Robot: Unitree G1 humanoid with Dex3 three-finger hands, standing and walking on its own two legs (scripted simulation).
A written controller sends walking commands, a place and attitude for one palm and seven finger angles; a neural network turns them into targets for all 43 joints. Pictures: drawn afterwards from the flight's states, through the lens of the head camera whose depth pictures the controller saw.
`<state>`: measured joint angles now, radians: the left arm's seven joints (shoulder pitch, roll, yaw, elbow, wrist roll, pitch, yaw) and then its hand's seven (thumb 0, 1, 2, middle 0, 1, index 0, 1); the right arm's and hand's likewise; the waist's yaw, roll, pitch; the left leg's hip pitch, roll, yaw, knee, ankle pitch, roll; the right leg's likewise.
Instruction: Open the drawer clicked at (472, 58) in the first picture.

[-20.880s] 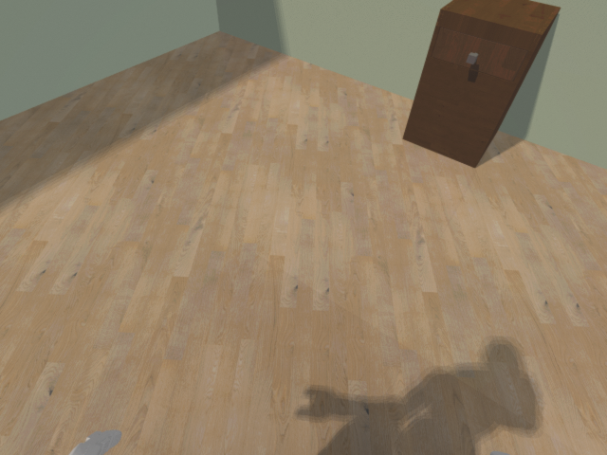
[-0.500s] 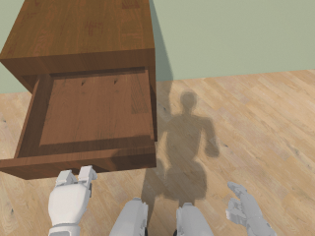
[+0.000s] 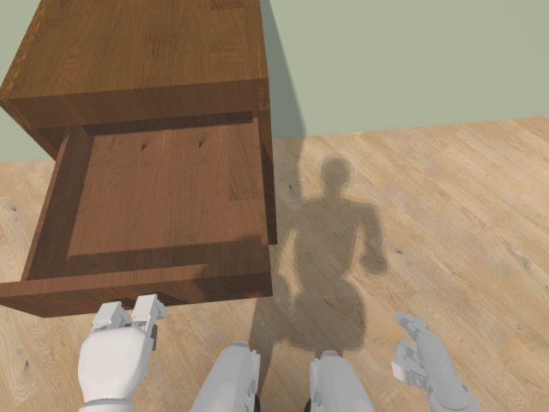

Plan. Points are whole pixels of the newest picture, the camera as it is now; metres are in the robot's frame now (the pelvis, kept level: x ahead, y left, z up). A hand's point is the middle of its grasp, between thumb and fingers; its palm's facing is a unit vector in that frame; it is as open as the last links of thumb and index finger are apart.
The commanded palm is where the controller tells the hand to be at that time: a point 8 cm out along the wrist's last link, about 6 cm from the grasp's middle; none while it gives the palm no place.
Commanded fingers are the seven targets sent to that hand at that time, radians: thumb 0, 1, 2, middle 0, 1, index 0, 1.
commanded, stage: open the thumb to release the handle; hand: left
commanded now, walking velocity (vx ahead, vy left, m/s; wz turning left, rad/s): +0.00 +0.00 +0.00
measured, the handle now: (142, 323) +0.24 +0.23 -0.06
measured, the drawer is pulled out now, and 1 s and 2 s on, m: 0.30 0.29 0.29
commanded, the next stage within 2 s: lift the hand off the handle in 0.46 s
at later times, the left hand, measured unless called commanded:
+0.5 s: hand (137, 355) +0.20 +0.23 -0.07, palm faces -0.07 -0.08 -0.99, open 12.5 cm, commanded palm +0.18 +0.24 -0.02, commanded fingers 0.00 -0.50 0.30 -0.30 -1.20 -0.30 -1.20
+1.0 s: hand (138, 344) +0.21 +0.23 -0.07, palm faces -0.06 -0.09 -0.99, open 13.6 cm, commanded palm +0.19 +0.23 -0.01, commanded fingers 0.00 -0.50 0.30 -0.30 -1.20 -0.30 -1.20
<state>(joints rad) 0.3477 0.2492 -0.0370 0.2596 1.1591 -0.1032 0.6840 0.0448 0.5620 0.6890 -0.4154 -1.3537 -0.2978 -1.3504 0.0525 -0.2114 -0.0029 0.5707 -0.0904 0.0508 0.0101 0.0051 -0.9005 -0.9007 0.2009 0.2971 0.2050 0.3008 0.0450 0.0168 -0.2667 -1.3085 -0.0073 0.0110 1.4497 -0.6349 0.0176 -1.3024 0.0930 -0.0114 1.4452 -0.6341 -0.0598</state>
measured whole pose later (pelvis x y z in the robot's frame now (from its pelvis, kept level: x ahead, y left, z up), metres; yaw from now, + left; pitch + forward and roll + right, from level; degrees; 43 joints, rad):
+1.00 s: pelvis -0.02 +0.00 +0.01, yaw +1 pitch +26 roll -1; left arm 0.14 0.25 -0.10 0.41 1.12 -0.01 0.69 0.00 -0.48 0.30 -0.33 -1.21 -0.36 -1.22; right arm 0.08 -0.21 -0.02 0.64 -0.05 0.03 -0.02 0.01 -0.90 -0.90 0.20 0.30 0.21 0.30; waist 0.05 0.04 -0.25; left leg -1.30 -0.02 -0.01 1.42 -0.58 0.02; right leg -1.29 0.08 -0.03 1.41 -0.58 -0.06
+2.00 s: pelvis +0.01 +0.02 +0.06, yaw +0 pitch +20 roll -2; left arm 0.34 0.25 -0.16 0.21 1.11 0.07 0.62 0.00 -0.48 0.30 -0.32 -1.20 -0.34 -1.21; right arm 0.14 -0.23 -0.01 0.54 -0.05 0.08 0.01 0.01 -0.90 -0.90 0.20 0.30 0.21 0.30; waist 0.04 0.05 -0.23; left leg -0.98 -0.03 0.00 1.18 -0.55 0.05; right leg -0.95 0.07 0.00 1.14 -0.54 -0.03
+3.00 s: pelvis +0.02 +0.01 +0.11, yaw +0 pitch +12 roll +0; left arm 0.41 0.27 -0.15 0.08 1.05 0.09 0.54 0.00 -0.49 0.30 -0.32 -1.21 -0.32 -1.20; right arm 0.16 -0.24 -0.02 0.54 -0.02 0.09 0.04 0.01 -0.90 -0.90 0.20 0.30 0.20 0.30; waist 0.05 0.06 -0.19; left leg -0.68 -0.02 0.01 0.93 -0.46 0.03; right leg -0.67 0.08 0.03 0.93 -0.46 -0.05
